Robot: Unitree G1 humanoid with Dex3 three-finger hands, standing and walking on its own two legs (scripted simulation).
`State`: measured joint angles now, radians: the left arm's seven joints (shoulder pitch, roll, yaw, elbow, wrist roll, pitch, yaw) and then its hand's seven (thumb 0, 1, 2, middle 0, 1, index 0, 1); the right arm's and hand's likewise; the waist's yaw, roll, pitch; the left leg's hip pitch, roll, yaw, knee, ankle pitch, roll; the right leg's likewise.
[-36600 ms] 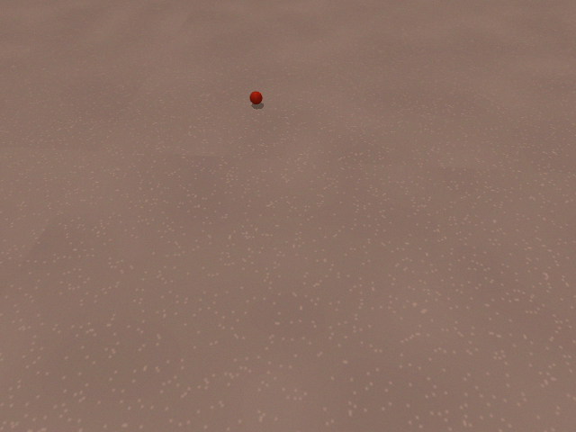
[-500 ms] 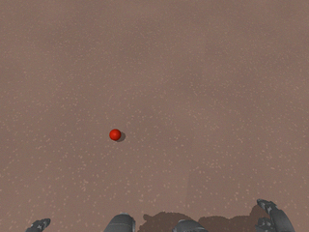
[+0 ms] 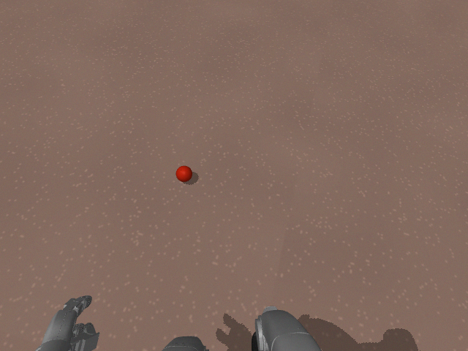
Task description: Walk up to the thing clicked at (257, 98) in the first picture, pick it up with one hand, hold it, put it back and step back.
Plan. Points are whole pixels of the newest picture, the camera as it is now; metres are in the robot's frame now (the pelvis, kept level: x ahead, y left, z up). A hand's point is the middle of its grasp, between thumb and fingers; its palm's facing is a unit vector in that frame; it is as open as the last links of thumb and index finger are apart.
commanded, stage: step back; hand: left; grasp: from above
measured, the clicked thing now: (184, 173) +0.88 +0.21 -0.72
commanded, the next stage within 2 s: stand in 1.52 s
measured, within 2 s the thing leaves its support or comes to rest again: neither
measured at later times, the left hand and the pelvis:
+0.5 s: hand out of the picture -0.10 +0.23 -0.13, palm faces -0.05 -0.90 -0.42, open 7.4 cm; pelvis -0.17 -0.04 +0.01, yaw -4 degrees
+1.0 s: hand out of the picture -0.15 +0.21 -0.14, palm faces +0.03 -0.92 -0.38, open 7.4 cm; pelvis -0.20 -0.07 +0.00, yaw +1 degrees
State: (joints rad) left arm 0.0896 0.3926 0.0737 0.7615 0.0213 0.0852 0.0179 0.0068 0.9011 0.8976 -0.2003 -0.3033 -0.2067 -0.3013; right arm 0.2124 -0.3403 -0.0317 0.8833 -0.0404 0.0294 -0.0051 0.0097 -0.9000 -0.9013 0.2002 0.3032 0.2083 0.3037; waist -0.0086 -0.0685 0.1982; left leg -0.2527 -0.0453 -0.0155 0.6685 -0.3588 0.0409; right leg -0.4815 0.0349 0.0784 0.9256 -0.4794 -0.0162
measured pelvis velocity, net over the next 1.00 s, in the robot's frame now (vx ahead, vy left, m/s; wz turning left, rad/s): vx -0.20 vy -0.07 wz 0.02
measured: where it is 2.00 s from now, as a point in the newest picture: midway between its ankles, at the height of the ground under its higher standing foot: outside the picture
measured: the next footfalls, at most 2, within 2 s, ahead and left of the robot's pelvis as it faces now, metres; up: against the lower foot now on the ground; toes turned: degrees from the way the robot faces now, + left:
right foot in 0.32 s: -0.12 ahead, -0.16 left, +0.00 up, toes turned -4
left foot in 0.64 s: -0.19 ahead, +0.08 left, +0.00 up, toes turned -1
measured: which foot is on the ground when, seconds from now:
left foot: down 0.00-0.34, up 0.36-0.62, down 0.64-0.96, up 0.98-1.00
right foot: up 0.00-0.30, down 0.32-0.68, up 0.70-0.92, down 0.94-1.00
